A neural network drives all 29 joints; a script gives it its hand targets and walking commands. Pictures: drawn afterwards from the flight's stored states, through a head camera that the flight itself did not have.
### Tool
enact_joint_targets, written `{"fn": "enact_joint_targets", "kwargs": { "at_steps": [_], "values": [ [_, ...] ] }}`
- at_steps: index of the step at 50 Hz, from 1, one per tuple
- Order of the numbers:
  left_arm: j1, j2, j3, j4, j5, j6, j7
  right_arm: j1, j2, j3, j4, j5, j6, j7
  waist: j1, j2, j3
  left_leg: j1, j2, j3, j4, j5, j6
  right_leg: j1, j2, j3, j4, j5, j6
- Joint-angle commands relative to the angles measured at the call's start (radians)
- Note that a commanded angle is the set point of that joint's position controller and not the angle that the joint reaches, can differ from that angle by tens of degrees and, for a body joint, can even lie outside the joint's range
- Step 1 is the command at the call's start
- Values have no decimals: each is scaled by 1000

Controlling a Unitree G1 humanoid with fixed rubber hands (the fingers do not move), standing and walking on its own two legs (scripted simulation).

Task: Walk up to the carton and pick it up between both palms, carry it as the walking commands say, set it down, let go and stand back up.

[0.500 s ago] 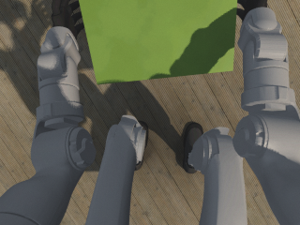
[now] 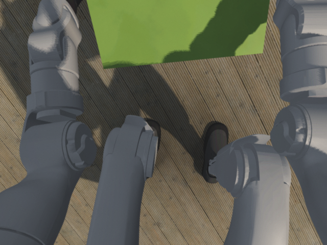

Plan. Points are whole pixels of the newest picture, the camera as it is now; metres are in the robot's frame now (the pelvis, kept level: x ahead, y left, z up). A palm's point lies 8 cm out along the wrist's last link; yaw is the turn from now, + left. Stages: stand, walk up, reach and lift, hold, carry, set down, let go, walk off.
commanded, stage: set down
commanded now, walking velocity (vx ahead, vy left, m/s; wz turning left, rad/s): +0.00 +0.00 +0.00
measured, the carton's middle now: (175, 4) +0.54 +0.07 -0.24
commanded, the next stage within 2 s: none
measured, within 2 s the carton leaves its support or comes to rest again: neither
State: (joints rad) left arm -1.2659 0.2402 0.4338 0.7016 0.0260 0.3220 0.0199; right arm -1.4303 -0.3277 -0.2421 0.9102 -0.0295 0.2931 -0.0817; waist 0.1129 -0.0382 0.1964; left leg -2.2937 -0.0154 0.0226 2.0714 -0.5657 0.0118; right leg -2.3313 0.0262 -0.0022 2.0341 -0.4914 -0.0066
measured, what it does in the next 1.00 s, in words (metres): stands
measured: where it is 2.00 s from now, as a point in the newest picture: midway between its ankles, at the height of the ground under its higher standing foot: (179, 160)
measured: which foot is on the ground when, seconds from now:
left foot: down 0.00-1.00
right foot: down 0.00-1.00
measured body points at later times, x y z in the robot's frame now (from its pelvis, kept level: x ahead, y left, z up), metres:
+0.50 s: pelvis +0.00 +0.00 -0.03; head +0.37 +0.03 +0.22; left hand +0.52 +0.27 -0.19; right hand +0.60 -0.11 -0.19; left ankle +0.10 +0.11 -0.36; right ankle +0.12 -0.11 -0.36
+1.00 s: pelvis +0.00 +0.00 -0.04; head +0.38 +0.02 +0.20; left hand +0.53 +0.27 -0.20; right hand +0.61 -0.11 -0.20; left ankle +0.10 +0.11 -0.36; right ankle +0.12 -0.11 -0.36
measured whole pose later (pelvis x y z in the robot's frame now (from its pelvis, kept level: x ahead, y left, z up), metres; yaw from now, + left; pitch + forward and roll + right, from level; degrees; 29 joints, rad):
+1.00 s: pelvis +0.00 +0.00 -0.04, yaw +0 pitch +37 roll +1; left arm -1.36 0.33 0.42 0.86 -0.05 0.26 -0.03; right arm -1.55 -0.37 -0.20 1.05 0.03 0.21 -0.05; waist 0.11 -0.03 0.38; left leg -2.26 -0.01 0.04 2.24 -0.63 0.01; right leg -2.31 0.03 0.00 2.21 -0.55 -0.01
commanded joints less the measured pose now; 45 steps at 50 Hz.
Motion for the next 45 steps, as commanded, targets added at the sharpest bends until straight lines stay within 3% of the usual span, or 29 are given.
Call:
{"fn": "enact_joint_targets", "kwargs": {
  "at_steps": [1,9,13,21,45],
  "values": [
    [-643,-753,-479,-110,-157,-38,-283,-531,910,377,-98,152,-35,267,71,-63,-1215,586,-62,38,-156,381,-30,687,95,-36,-56,253,-18],
    [-689,-728,-509,-135,-206,-59,-272,-580,883,428,-108,213,-60,246,82,-64,-1259,596,-52,40,-95,425,-30,746,91,-34,22,304,-24],
    [-713,-738,-523,-129,-229,-71,-272,-541,894,408,-68,202,-65,244,55,-52,-1210,584,-51,29,-86,425,-31,718,94,-37,39,303,-31],
    [-679,-729,-475,-26,-198,-66,-274,-548,869,378,4,200,-74,263,70,-55,-1025,535,-48,21,-85,325,-24,619,89,-38,43,195,-35],
    [-612,-716,-424,75,-173,-58,-316,-407,850,316,126,130,-54,278,30,-61,-776,402,-53,10,-54,246,-17,591,82,-20,62,167,-43]
  ]
}}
